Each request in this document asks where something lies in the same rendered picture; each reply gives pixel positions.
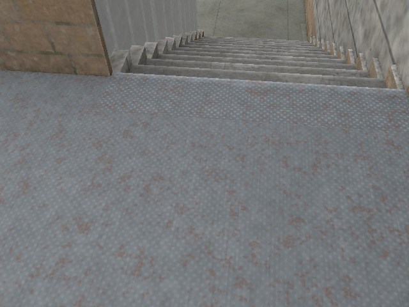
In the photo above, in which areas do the stairs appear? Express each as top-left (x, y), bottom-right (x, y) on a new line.
top-left (129, 36), bottom-right (387, 88)

